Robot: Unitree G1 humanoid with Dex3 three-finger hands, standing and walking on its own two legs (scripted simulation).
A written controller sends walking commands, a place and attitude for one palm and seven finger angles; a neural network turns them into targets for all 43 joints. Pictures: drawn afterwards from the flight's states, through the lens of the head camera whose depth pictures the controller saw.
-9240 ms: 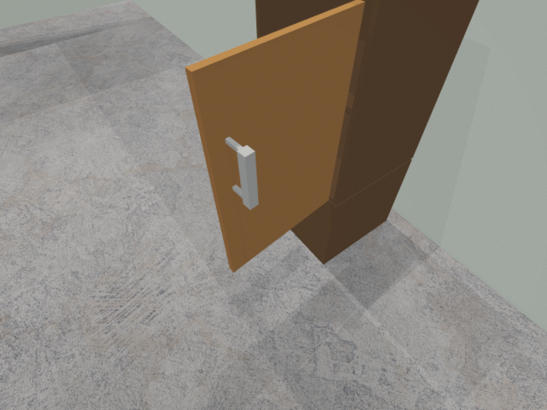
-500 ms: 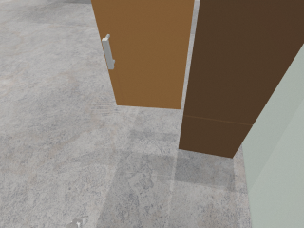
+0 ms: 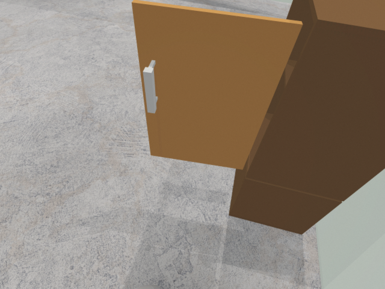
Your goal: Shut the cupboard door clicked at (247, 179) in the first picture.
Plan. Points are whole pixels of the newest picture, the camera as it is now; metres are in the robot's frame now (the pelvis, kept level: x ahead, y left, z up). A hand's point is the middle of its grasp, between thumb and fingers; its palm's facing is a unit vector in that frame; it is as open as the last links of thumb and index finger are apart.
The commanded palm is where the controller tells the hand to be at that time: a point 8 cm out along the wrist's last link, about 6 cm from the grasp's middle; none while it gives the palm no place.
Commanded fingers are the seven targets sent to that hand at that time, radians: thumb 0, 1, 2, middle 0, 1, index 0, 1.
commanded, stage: take the last steps up to it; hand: left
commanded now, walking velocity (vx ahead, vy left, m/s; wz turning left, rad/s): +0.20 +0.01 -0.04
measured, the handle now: (152, 87) +0.62 +0.18 +0.05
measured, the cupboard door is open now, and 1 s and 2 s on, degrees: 96 96 96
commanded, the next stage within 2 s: come to a stop and stand still in 0.16 s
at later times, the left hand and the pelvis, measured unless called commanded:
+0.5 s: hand (137, 245) +0.24 +0.16 -0.15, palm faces -0.03 -0.98 -0.20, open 7.4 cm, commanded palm none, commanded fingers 0.00 0.90 0.90 -0.20 -0.30 -0.20 -0.30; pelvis +0.14 -0.02 +0.01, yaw +0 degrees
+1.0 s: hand out of the picture +0.11 +0.22 -0.16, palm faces +0.06 -0.98 -0.19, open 7.4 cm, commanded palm none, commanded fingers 0.00 0.90 0.90 -0.20 -0.30 -0.20 -0.30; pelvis +0.11 +0.03 +0.02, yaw +0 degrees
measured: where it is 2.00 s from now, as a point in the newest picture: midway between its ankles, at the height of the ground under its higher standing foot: outside the picture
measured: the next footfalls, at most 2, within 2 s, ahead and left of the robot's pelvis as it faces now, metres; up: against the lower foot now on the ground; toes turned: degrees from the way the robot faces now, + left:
right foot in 0.34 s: +0.18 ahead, -0.12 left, +0.00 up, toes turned -6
right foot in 1.14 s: +0.10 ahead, -0.13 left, +0.00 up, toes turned -2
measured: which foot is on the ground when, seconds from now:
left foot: down 0.00-1.00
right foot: up 0.00-0.32, down 0.34-0.72, up 0.74-1.00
